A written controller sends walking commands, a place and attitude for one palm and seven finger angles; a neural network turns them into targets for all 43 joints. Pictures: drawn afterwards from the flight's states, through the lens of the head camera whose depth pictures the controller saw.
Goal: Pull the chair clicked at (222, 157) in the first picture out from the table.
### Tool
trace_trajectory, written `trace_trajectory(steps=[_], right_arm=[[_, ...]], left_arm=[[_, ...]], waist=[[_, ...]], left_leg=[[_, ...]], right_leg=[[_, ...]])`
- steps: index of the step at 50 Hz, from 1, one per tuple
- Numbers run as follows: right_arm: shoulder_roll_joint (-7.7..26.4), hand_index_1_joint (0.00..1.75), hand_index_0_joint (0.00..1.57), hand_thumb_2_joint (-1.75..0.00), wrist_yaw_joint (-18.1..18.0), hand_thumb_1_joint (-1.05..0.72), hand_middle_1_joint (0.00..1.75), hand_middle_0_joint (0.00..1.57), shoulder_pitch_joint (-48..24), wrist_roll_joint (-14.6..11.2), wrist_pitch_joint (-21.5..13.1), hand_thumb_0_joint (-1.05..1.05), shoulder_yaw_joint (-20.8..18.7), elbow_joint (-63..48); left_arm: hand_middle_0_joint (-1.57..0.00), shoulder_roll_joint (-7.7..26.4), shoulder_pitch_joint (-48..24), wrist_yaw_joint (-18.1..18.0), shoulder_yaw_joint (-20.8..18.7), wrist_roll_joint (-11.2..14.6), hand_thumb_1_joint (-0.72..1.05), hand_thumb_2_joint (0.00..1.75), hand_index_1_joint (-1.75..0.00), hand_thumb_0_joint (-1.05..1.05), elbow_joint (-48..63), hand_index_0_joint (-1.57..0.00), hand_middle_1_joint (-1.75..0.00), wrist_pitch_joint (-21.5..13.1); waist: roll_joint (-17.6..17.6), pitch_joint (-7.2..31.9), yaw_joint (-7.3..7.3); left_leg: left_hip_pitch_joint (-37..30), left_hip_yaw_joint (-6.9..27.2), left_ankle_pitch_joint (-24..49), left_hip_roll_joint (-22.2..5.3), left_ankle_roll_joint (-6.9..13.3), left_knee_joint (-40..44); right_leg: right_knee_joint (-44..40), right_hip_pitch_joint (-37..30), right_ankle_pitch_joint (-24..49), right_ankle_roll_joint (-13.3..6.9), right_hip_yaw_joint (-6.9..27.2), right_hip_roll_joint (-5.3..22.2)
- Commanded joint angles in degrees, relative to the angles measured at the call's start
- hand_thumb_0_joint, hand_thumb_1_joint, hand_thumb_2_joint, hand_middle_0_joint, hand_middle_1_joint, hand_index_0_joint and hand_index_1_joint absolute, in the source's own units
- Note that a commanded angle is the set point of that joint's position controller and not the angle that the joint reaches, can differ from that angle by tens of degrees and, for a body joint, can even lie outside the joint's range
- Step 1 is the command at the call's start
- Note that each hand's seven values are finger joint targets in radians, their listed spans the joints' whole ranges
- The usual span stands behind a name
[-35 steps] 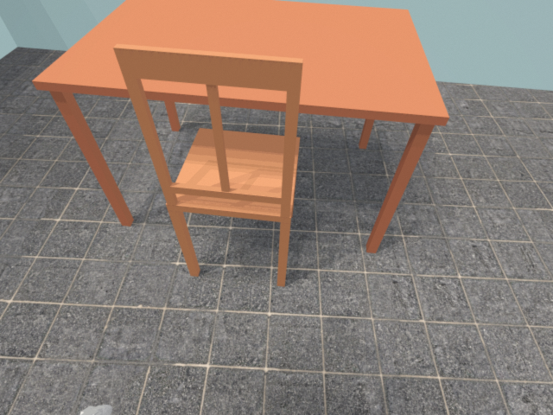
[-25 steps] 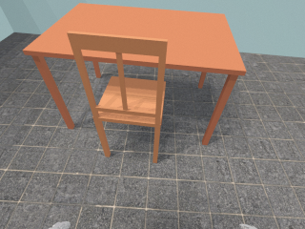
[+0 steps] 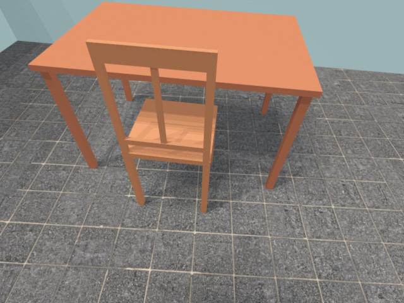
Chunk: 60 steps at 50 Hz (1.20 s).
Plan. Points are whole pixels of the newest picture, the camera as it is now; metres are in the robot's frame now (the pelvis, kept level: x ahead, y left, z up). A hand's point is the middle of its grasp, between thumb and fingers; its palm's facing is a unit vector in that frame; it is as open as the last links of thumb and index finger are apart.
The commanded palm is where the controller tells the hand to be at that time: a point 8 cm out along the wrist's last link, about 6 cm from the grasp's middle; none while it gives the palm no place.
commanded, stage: stand and wait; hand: left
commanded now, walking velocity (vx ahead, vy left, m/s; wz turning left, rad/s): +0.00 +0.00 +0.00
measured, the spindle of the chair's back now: (159, 109) +0.73 +0.19 -0.08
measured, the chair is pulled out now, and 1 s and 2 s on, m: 0.00 0.00 0.00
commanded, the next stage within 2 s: look at it before walking up in 0.12 s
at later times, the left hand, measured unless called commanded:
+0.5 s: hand out of the picture +0.06 +0.22 -0.16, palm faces -0.02 -0.96 -0.29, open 7.4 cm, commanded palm none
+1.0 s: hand out of the picture +0.05 +0.21 -0.17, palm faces -0.01 -0.96 -0.29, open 7.4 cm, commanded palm none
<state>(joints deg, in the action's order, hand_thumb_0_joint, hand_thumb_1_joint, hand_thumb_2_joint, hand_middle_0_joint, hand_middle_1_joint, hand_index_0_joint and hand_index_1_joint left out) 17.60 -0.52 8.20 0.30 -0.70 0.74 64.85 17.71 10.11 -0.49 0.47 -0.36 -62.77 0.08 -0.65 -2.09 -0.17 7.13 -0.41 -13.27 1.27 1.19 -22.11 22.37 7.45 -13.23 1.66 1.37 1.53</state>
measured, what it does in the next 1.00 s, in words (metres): stands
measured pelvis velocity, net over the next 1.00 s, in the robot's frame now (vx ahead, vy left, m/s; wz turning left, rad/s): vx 0.00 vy -0.01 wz -0.01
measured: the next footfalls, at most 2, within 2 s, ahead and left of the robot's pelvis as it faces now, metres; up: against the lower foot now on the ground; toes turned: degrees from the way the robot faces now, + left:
right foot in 1.54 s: +0.30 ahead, -0.10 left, +0.00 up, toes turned -10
left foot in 1.84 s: +0.34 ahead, +0.13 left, +0.00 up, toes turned +3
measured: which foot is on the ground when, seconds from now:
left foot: down 0.00-1.00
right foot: down 0.00-1.00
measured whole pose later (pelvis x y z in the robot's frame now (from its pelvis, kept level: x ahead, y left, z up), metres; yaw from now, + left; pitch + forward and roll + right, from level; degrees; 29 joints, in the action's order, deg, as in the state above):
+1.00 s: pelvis +0.00 -0.01 +0.00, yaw +0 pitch -1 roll +0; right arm 16.5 -0.4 9.8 0.9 -0.4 0.8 65.0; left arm 16.2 11.8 -0.4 -0.1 -0.8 -63.0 0.1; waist 0.1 0.1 0.2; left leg 8.1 -0.3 -15.2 -0.1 0.3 -24.4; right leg 23.7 8.1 -14.4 0.5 1.2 0.2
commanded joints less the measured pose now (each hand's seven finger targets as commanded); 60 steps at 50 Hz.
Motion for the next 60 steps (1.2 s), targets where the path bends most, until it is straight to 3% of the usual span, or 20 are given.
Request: trace_trajectory(steps=[1, 12, 43, 44, 45, 48, 51, 54, 56, 57, 58, 59, 60], right_arm=[[10.92, 0.3, 0.2, -0.9, -0.51, -0.9, 0.3, 0.2, -3.1, 0.13, -1.19, 0.0, -2.21, -3.23], [10.62, 0.3, 0.2, -0.9, -0.4, -0.9, 0.3, 0.2, -2.41, 0.19, -1.17, 0.0, -2.22, -2.82], [11.44, 0.3, 0.2, -0.9, -0.59, -0.9, 0.3, 0.2, -2.64, 0.17, -1.38, 0.0, -2.12, -2.83], [8.08, 0.3, 0.2, -0.9, -0.45, -0.9, 0.3, 0.2, -1.29, 0.37, -1.05, 0.0, -1.38, -2.03], [5.23, 0.3, 0.2, -0.9, -0.24, -0.9, 0.3, 0.2, 1.04, 0.5, -0.43, 0.0, -0.85, -1.25], [5.03, 0.3, 0.2, -0.9, 0.16, -0.9, 0.3, 0.2, 2.8, 1.0, 0.28, 0.0, -1.27, -1.38], [3.89, 0.3, 0.2, -0.9, 0.2, -0.9, 0.3, 0.2, 4.26, 1.19, -0.04, 0.0, -1.57, -2.62], [2.03, 0.3, 0.2, -0.9, 0.05, -0.9, 0.3, 0.2, 6.64, 1.02, -1.16, 0.0, -1.83, -3.67], [0.94, 0.3, 0.2, -0.9, -0.07, -0.9, 0.3, 0.2, 9.42, 0.73, -1.82, 0.0, -2.02, -3.39], [0.9, 0.3, 0.2, -0.9, -0.2, -0.9, 0.3, 0.2, 13.04, 0.65, -2.21, 0.0, -2.06, -2.2], [3.51, 0.3, 0.2, -0.9, -0.52, -0.9, 0.3, 0.2, 19.66, 1.04, -2.85, 0.0, -2.92, 0.19], [6.15, 0.3, 0.2, -0.9, -1.3, -0.9, 0.3, 0.2, 27.55, 1.44, -3.19, 0.0, -3.66, 2.68], [3.76, 0.3, 0.2, -0.9, -2.04, -0.9, 0.3, 0.2, 30.14, 1.14, -3.36, 0.0, -2.7, 3.69]], left_arm=[[-0.2, 10.28, -2.28, -0.69, -2.18, -0.24, 0.9, 0.9, -0.3, 0.0, 3.32, -0.2, -0.3, -1.29], [-0.2, 10.17, -2.22, -0.67, -2.21, -0.29, 0.9, 0.9, -0.3, 0.0, 3.24, -0.2, -0.3, -1.46], [-0.2, 10.68, -2.26, -0.53, -2.48, -0.29, 0.9, 0.9, -0.3, 0.0, 2.9, -0.2, -0.3, -1.63], [-0.2, 7.41, -0.35, -0.62, -1.89, -0.21, 0.9, 0.9, -0.3, 0.0, 1.96, -0.2, -0.3, -1.33], [-0.2, 5.1, 1.6, -0.68, -1.45, -0.43, 0.9, 0.9, -0.3, 0.0, 1.2, -0.2, -0.3, -0.76], [-0.2, 5.89, 4.25, 0.01, -2.07, -0.83, 0.9, 0.9, -0.3, 0.0, 1.13, -0.2, -0.3, -0.02], [-0.2, 6.61, 7.54, 0.3, -3.21, -0.81, 0.9, 0.9, -0.3, 0.0, 1.61, -0.2, -0.3, -0.04], [-0.2, 6.44, 9.88, 0.07, -4.31, -0.61, 0.9, 0.9, -0.3, 0.0, 2.02, -0.2, -0.3, -0.95], [-0.2, 5.29, 9.76, -0.02, -4.65, -0.72, 0.9, 0.9, -0.3, 0.0, 2.3, -0.2, -0.3, -1.29], [-0.2, 3.84, 8.54, 0.04, -4.5, -0.74, 0.9, 0.9, -0.3, 0.0, 2.59, -0.2, -0.3, -1.29], [-0.2, 0.86, 6.46, 0.35, -4.0, -0.65, 0.9, 0.9, -0.3, 0.0, 3.34, -0.2, -0.3, -1.19], [-0.2, -2.24, 2.38, 0.31, -3.24, -0.74, 0.9, 0.9, -0.3, 0.0, 5.44, -0.2, -0.3, -1.81], [-0.2, -0.73, -0.45, -0.12, -3.55, -1.0, 0.9, 0.9, -0.3, 0.0, 6.73, -0.2, -0.3, -2.47]], waist=[[0.36, 2.81, 0.14], [0.26, 2.28, 0.06], [1.15, 3.07, 0.18], [0.64, 4.36, 0.23], [-0.12, 3.82, 0.21], [-2.99, -2.84, 0.8], [-5.26, -6.17, 1.39], [-7.73, -4.92, 0.71], [-5.2, -5.42, -0.53], [-1.86, -5.43, -2.16], [10.15, -5.04, -4.87], [20.57, -6.01, -7.16], [12.72, -7.38, -7.1]], left_leg=[[0.5, 5.81, 9.5, -7.42, 0.61, 4.65], [0.83, 5.77, 7.58, -7.38, 0.29, 5.2], [-0.63, 5.96, 10.89, -7.9, 0.12, 5.68], [-1.25, 5.19, 8.68, -7.69, -0.25, 4.85], [-0.6, 4.29, 2.36, -7.04, -0.44, 3.84], [6.68, 3.24, -13.91, -4.77, 0.02, 1.28], [13.01, 0.18, -14.89, -2.77, -0.04, -6.02], [13.07, -2.9, -10.9, -2.96, -0.09, -11.27], [8.71, -3.75, -10.16, -3.36, 0.22, -7.92], [2.46, -1.89, -7.4, -4.21, 0.9, -3.16], [-6.49, 9.06, -0.65, -10.43, 4.1, 2.31], [-14.55, 21.62, 15.03, -20.44, 8.37, 8.1], [-16.68, 23.5, 27.27, -24.12, 12.49, 6.47]], right_leg=[[-3.14, -0.17, 8.88, -2.1, 3.53, 5.1], [-4.21, 0.88, 6.97, -2.16, 4.19, 5.05], [-4.77, 0.03, 9.59, -2.28, 4.24, 5.07], [-4.73, -0.37, 7.43, -1.94, 3.97, 5.15], [-4.32, 0.08, 0.65, -1.85, 3.84, 4.74], [-6.35, 4.22, -17.76, -3.57, 7.96, 4.94], [-7.87, 3.63, -23.78, -6.88, 13.19, 7.6], [-7.51, 2.09, -16.64, -10.32, 16.52, 11.43], [-3.43, 4.75, -9.2, -10.34, 13.37, 10.33], [2.24, 8.74, -5.26, -8.72, 8.82, 6.85], [17.95, 17.31, -2.51, -5.65, 0.94, -0.37], [33.18, 30.64, -16.72, -3.55, -5.9, -3.92], [39.81, 35.7, -18.71, -4.11, -1.56, -0.81]])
